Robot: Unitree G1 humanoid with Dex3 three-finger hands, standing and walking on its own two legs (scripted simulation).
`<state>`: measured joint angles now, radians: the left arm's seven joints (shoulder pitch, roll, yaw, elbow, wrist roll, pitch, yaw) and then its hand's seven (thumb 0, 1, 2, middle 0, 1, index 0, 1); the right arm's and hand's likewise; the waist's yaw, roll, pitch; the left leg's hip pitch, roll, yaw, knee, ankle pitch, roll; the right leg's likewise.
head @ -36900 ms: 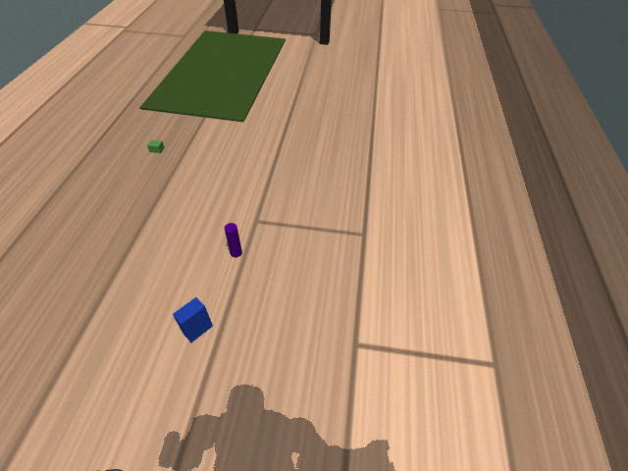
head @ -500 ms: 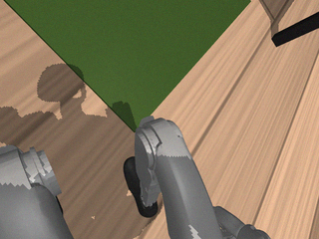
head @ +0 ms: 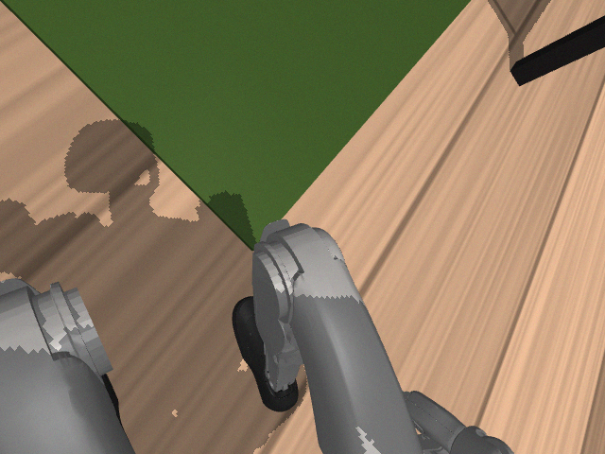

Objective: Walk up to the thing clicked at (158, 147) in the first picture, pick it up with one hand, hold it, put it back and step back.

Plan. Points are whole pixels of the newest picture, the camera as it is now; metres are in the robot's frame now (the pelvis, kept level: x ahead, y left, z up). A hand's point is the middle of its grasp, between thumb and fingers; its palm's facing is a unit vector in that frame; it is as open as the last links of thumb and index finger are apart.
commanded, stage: settle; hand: left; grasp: from above
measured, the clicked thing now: out of the picture +0.39 +0.38 -0.28
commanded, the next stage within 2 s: lift in 0.96 s
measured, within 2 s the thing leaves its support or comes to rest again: leaves its support in 0.26 s
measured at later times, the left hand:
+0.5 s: hand out of the picture +0.38 +0.38 -0.21, palm faces -0.21 -0.33 -0.92, open 8.5 cm
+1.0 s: hand out of the picture +0.37 +0.38 -0.14, palm faces -0.25 -0.31 -0.92, open 8.5 cm
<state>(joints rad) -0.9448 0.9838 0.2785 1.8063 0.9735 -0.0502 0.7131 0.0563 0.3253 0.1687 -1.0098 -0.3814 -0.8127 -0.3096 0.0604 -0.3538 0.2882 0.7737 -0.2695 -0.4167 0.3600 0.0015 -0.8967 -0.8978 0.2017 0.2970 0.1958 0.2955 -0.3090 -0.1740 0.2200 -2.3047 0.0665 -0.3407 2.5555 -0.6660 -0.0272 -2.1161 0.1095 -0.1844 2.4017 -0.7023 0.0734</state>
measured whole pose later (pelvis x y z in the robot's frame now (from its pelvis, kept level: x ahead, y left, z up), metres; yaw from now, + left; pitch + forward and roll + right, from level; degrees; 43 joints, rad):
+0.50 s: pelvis +0.00 +0.00 +0.01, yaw +1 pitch +25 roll -13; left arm -0.89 0.84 0.28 1.60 0.92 0.04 0.64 0.07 0.33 0.17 -1.19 -0.47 -0.81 -0.33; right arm 0.12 -0.35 0.19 0.79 -0.22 -0.38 0.38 0.00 -0.92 -0.90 0.20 0.30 0.20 0.30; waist -0.25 -0.09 0.11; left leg -2.33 0.07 -0.31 2.51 -0.66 -0.03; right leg -2.16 0.09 -0.16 2.39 -0.71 0.06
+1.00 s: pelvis +0.01 -0.01 +0.02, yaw +5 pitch +30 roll -8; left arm -0.85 0.68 0.21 1.46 0.92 0.10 0.50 0.06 0.28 0.25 -1.11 -0.41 -0.82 -0.32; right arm 0.14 -0.32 0.08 0.82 -0.16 -0.30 0.32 0.00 -0.91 -0.90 0.20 0.30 0.20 0.30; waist -0.19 -0.01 -0.05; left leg -2.33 0.07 -0.21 2.41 -0.63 -0.04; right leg -2.20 0.07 -0.10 2.36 -0.70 0.04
